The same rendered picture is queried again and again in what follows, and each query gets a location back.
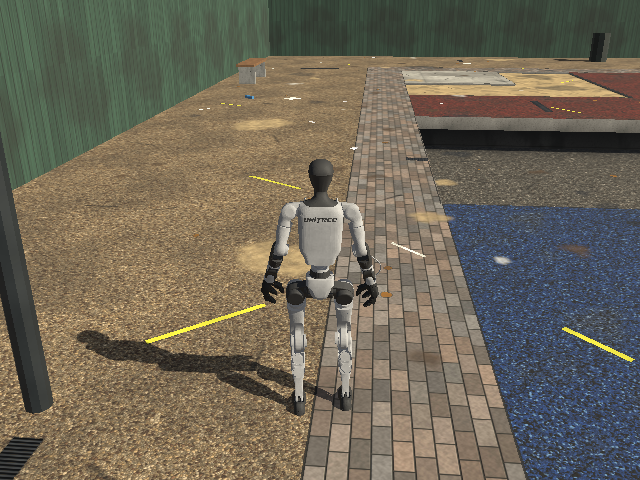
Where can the robot torso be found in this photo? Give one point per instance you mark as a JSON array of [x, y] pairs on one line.
[[320, 237]]

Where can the robot right upper arm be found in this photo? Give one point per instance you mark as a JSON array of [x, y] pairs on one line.
[[351, 212]]

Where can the right robot hand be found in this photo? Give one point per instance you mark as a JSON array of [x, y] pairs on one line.
[[372, 290]]

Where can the robot right foot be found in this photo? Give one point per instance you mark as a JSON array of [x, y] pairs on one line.
[[345, 402]]

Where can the robot left forearm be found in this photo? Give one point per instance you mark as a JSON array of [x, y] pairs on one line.
[[273, 266]]

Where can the left robot hand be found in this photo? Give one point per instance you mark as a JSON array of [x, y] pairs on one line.
[[266, 288]]

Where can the robot right forearm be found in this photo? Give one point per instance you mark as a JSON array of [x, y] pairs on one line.
[[366, 267]]

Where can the robot left upper arm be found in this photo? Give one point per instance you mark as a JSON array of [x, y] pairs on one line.
[[288, 212]]

